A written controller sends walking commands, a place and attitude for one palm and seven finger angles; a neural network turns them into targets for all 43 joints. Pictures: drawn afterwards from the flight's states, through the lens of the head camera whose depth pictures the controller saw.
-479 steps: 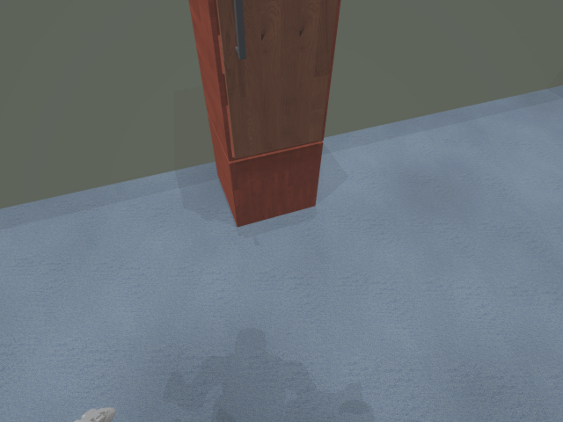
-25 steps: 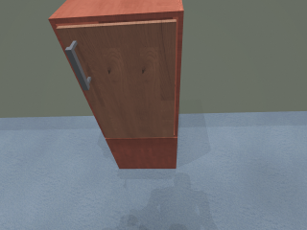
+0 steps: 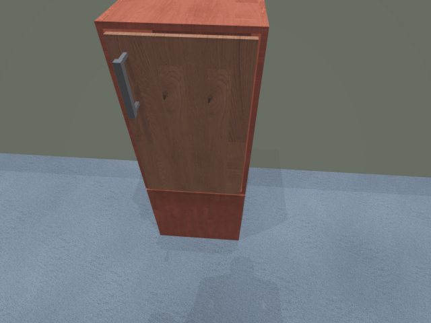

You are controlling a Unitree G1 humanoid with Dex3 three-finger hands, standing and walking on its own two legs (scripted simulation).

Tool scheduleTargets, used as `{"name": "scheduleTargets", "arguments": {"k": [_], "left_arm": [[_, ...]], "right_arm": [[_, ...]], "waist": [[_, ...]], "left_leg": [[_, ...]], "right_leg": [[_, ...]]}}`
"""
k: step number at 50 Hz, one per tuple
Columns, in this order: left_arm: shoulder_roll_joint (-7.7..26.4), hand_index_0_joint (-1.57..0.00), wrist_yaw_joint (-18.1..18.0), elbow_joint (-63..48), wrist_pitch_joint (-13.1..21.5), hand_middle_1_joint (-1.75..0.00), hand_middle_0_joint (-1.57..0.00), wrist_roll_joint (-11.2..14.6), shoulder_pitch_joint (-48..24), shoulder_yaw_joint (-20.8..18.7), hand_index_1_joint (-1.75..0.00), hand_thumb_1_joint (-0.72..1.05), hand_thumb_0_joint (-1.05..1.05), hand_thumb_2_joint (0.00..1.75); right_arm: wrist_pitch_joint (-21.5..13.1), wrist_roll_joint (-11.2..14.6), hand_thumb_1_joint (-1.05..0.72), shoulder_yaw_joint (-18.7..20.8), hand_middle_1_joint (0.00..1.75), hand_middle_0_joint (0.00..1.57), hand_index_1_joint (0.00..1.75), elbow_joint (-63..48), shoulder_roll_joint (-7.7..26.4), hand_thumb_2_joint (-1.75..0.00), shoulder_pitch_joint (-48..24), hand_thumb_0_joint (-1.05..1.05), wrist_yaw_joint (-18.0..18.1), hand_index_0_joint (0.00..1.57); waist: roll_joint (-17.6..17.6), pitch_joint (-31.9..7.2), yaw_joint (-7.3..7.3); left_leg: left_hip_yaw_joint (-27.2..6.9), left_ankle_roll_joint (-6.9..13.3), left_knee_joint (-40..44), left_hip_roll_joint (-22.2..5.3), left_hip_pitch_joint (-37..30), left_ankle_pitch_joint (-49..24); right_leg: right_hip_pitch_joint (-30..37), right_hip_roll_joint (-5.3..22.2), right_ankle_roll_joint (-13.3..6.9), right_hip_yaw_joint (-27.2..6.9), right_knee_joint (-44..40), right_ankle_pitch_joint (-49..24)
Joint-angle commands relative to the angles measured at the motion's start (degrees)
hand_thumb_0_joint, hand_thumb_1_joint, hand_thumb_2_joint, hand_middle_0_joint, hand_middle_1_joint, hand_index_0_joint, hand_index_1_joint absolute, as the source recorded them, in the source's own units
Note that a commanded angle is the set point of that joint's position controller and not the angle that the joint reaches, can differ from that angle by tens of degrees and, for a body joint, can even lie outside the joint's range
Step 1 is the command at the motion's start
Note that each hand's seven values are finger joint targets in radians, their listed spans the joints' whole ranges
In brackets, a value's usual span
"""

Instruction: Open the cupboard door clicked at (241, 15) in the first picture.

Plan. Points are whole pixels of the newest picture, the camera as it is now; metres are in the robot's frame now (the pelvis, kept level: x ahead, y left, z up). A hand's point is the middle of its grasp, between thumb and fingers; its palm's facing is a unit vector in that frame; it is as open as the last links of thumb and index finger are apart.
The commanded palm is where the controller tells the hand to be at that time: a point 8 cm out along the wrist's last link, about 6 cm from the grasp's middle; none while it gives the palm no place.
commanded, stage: come to a stop and stand still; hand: left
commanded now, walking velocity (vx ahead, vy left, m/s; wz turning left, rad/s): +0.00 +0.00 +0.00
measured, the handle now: (128, 86) +0.62 +0.28 +0.12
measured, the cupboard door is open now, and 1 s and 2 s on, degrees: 0 0 0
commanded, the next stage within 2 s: look again from close up in 0.14 s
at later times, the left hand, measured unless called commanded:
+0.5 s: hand out of the picture +0.03 +0.20 -0.17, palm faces +0.03 -0.97 -0.22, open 7.3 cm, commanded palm none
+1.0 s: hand (108, 304) +0.17 +0.23 -0.09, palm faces +0.26 -0.95 -0.20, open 7.3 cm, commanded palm +0.14 +0.27 -0.06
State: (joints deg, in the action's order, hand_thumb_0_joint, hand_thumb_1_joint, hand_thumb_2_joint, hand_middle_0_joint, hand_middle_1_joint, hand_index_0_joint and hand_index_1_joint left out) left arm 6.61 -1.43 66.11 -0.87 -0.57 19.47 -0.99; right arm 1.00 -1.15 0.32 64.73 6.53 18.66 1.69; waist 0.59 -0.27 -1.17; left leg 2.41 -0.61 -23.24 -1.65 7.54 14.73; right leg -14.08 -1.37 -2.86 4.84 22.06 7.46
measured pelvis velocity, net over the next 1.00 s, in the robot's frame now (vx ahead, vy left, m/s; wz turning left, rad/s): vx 0.05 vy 0.04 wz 0.01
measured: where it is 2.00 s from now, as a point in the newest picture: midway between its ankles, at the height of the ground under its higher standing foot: outside the picture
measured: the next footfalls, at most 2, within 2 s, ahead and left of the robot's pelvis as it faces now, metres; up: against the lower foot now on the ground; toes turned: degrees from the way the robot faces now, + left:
none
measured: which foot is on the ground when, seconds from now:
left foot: down 0.00-1.00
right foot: down 0.00-1.00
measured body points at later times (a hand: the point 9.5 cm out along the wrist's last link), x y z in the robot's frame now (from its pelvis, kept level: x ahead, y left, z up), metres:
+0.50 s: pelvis +0.02 +0.03 -0.01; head +0.01 +0.01 +0.44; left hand +0.03 +0.25 -0.16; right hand -0.02 -0.16 -0.18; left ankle -0.02 +0.13 -0.74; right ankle +0.06 -0.08 -0.74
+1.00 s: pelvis +0.05 +0.04 -0.01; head +0.06 +0.03 +0.44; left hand +0.16 +0.28 -0.08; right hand +0.09 -0.21 -0.15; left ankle -0.02 +0.13 -0.74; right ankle +0.06 -0.08 -0.74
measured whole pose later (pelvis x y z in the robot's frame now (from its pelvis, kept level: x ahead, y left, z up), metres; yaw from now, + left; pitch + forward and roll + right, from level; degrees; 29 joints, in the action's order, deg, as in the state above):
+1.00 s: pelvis +0.05 +0.04 -0.01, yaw +1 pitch +2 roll +0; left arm 9.6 -6.2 18.8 0.0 7.2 26.0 -2.0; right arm -13.0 1.7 -0.2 53.1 11.9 20.6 4.2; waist 1.1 -0.9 -0.4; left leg 2.6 1.7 -27.8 1.7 8.9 20.6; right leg -17.5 2.0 -0.3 3.8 31.2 15.4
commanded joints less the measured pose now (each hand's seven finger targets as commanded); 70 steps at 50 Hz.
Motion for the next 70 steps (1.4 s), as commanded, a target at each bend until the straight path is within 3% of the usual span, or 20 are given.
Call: {"name": "scheduleTargets", "arguments": {"k": [1,11,12,14,16,20,42,43,44,45,46,47,48,51,53,55,58,61,66,70], "left_arm": [[5.44,-0.2,-0.56,-2.56,0.99,-0.3,-0.2,0.01,1.19,-0.81,-0.3,0.9,0.0,0.9],[3.84,-0.2,-0.72,-1.36,1.65,-0.3,-0.2,0.17,2.97,-0.47,-0.3,0.9,0.0,0.9],[6.47,-0.2,-2.98,-0.59,3.04,-0.3,-0.2,-0.83,7.06,0.17,-0.3,0.9,0.0,0.9],[8.51,-0.2,-1.96,-3.73,3.3,-0.3,-0.2,-0.75,2.38,-0.67,-0.3,0.9,0.0,0.9],[8.39,-0.2,-1.57,-4.77,3.23,-0.3,-0.2,-0.59,-0.01,-0.89,-0.3,0.9,0.0,0.9],[4.58,-0.2,-0.79,-4.14,2.89,-0.3,-0.2,-0.12,1.27,0.21,-0.3,0.9,0.0,0.9],[5.44,-0.2,-0.82,-3.17,2.78,-0.3,-0.2,0.13,-0.11,0.16,-0.3,0.9,0.0,0.9],[8.96,-0.2,-3.25,-0.74,3.23,-0.3,-0.2,-0.26,6.47,-0.18,-0.3,0.9,0.0,0.9],[21.7,-0.2,-1.81,-88.46,15.89,-0.32,-0.2,10.54,-40.96,-6.74,-0.32,0.88,0.0,0.89],[16.13,-0.2,-3.42,-74.52,11.82,-0.33,-0.2,6.05,-16.74,-4.36,-0.33,0.85,0.0,0.88],[13.43,-0.21,-6.78,-70.24,8.76,-0.34,-0.21,7.89,-15.28,-4.02,-0.34,0.83,0.0,0.87],[1.03,-0.21,-6.51,-59.31,3.21,-0.36,-0.21,8.17,1.76,2.43,-0.36,0.81,0.0,0.86],[2.36,-0.21,-5.3,-70.58,4.43,-0.37,-0.21,10.06,-4.25,1.74,-0.37,0.78,0.0,0.85],[8.93,-0.21,-1.9,-70.27,10.71,-0.42,-0.21,8.76,3.96,-7.21,-0.42,0.71,0.0,0.82],[2.67,-0.22,3.72,-62.29,16.07,-0.45,-0.22,10.61,16.74,-5.58,-0.45,0.67,0.0,0.8],[2.48,-0.22,11.03,-58.15,23.5,-0.48,-0.22,13.24,23.52,-8.59,-0.48,0.62,0.0,0.78],[10.62,-0.22,22.61,-61.26,31.52,-0.53,-0.22,15.89,21.99,-15.37,-0.53,0.55,0.0,0.75],[15.21,-0.23,24.61,-70.69,28.66,-0.57,-0.23,17.74,15.79,-19.11,-0.57,0.48,0.0,0.72],[16.17,-0.24,19.35,-87.98,32.35,-0.64,-0.24,19.94,-7.56,-19.59,-0.64,0.36,0.0,0.67],[13.56,-0.25,21.74,-86.74,35.46,-0.7,-0.25,18.23,-10.35,-12.17,-0.7,0.27,0.0,0.63]], "right_arm": [[-0.55,0.15,-0.9,0.85,0.3,0.2,0.3,-0.45,3.76,-0.9,6.84,0.0,0.49,0.2],[-1.64,0.34,-0.9,0.31,0.3,0.2,0.3,0.43,2.49,-0.9,8.83,0.0,0.77,0.2],[-2.73,0.26,-0.9,0.48,0.3,0.2,0.3,-3.53,6.1,-0.9,-0.13,0.0,-0.3,0.2],[-1.79,-0.06,-0.9,0.42,0.3,0.2,0.3,-4.21,2.32,-0.9,7.21,0.0,-0.32,0.2],[-2.02,-0.22,-0.9,0.18,0.3,0.2,0.3,-3.63,1.92,-0.9,12.49,0.0,-0.64,0.2],[-2.93,-0.04,-0.9,-0.22,0.3,0.2,0.3,-4.92,3.46,-0.9,8.96,0.0,-0.21,0.2],[-3.68,0.23,-0.9,-0.75,0.3,0.2,0.3,-1.63,6.04,-0.9,5.51,0.0,0.78,0.2],[-3.63,1.26,-0.9,0.48,0.3,0.2,0.3,-5.79,9.0,-0.9,-1.37,0.0,0.19,0.2],[-12.62,3.95,-0.9,1.79,0.3,0.2,0.3,-25.79,19.46,-0.9,-1.49,0.0,2.53,0.2],[-17.53,2.5,-0.9,0.2,0.3,0.2,0.3,-23.02,13.96,-0.9,-7.43,0.0,4.25,0.2],[-18.96,3.11,-0.9,1.39,0.3,0.2,0.3,-18.58,13.88,-0.9,-6.32,0.0,4.39,0.2],[-19.1,3.59,-0.9,1.17,0.3,0.2,0.3,-18.13,10.58,-0.9,-4.42,0.0,3.58,0.2],[-20.16,4.03,-0.9,1.46,0.3,0.2,0.3,-23.01,12.54,-0.9,-6.23,0.0,3.23,0.2],[-22.18,1.95,-0.9,3.2,0.3,0.2,0.3,-28.11,14.28,-0.9,-6.74,0.0,2.46,0.2],[-21.76,1.7,-0.9,4.12,0.3,0.2,0.3,-31.64,13.32,-0.9,-8.05,0.0,0.99,0.2],[-20.32,1.92,-0.9,5.08,0.3,0.2,0.3,-34.36,13.57,-0.9,-9.9,0.0,-0.62,0.2],[-19.01,2.12,-0.9,5.81,0.3,0.2,0.3,-41.03,15.63,-0.9,-12.98,0.0,-2.36,0.2],[-16.5,2.53,-0.9,5.32,0.3,0.2,0.3,-45.61,15.21,-0.9,-13.45,0.0,-1.55,0.2],[-16.07,1.96,-0.9,3.63,0.3,0.2,0.3,-44.96,13.57,-0.9,-6.76,0.0,0.25,0.2],[-18.1,2.28,-0.9,2.45,0.3,0.2,0.3,-41.27,14.64,-0.9,-5.56,0.0,1.04,0.2]], "waist": [[-1.52,6.42,1.36],[-1.21,5.77,0.81],[1.19,8.9,-1.97],[1.36,2.21,3.06],[0.85,-0.35,4.49],[2.16,6.18,1.69],[0.41,3.1,1.43],[-15.68,3.09,-2.0],[-1.65,-24.36,6.24],[11.26,-21.4,1.59],[15.68,-16.18,2.8],[9.56,-8.28,2.66],[7.46,-2.8,2.31],[-2.74,-5.52,1.56],[-14.75,-3.07,-0.99],[-19.18,-2.55,-2.37],[-4.66,-7.09,-3.1],[-2.37,-12.99,-3.54],[4.91,-17.22,2.45],[8.72,-16.15,5.34]], "left_leg": [[-3.74,2.51,5.82,-2.76,6.57,8.06],[-4.17,2.31,5.89,-3.47,7.48,3.38],[0.96,-0.18,-5.1,-3.89,11.91,2.75],[-1.23,1.07,-7.92,-0.3,6.03,6.8],[-1.66,1.91,-5.42,-0.77,3.61,3.89],[-7.25,3.44,4.02,-3.88,13.91,5.49],[-4.33,2.94,3.87,-4.06,2.77,-16.83],[-2.44,1.68,-8.61,-6.11,7.3,-21.17],[-4.23,1.82,-1.32,0.51,-3.06,-23.04],[-2.21,1.1,0.26,-0.43,-5.95,-31.78],[-1.51,-0.82,0.12,-0.59,-2.9,-25.59],[-3.2,-1.44,0.66,-0.77,2.05,-23.45],[-5.01,-1.28,-0.4,-0.63,5.17,-21.6],[-4.39,-0.51,-6.94,1.5,10.05,-18.9],[-3.51,-0.02,-10.75,1.93,17.52,-15.08],[-2.07,-0.36,-14.65,2.99,25.98,-8.28],[-0.16,-0.75,-20.11,4.88,27.55,-6.35],[0.6,0.49,-22.3,5.32,30.19,-4.28],[-2.72,1.14,-26.99,3.01,27.39,-4.69],[-3.87,1.8,-27.75,1.74,24.31,-3.92]], "right_leg": [[-1.79,7.03,2.01,-10.4,-8.61,17.24],[0.97,7.27,1.14,-9.16,-5.32,8.99],[1.8,9.7,2.6,-9.6,-2.0,-7.87],[-5.85,13.52,-2.88,-16.53,-7.34,23.4],[-7.37,10.88,-2.58,-11.14,-3.12,21.6],[-1.39,6.27,-0.51,-8.25,1.81,12.17],[6.07,7.52,0.35,-6.14,5.13,-10.19],[6.85,9.65,1.8,-7.55,5.31,-33.01],[8.82,4.87,1.28,-7.15,8.93,-20.53],[7.45,2.2,-0.37,-6.1,9.22,-6.96],[2.34,2.57,0.49,-3.4,9.68,1.21],[-1.12,2.63,1.3,-1.36,9.07,3.25],[-1.51,2.9,1.34,-1.01,8.28,1.13],[-2.58,2.39,0.89,0.53,8.97,-2.37],[-6.2,1.8,1.56,1.49,13.32,-2.53],[-8.01,1.84,1.76,0.81,17.12,-1.64],[-6.95,3.42,0.18,-2.75,21.44,-5.99],[-6.44,3.51,0.99,-5.77,22.38,-3.36],[-12.01,1.74,1.67,-6.71,24.74,-1.97],[-16.96,1.16,1.01,-4.88,24.52,2.41]]}}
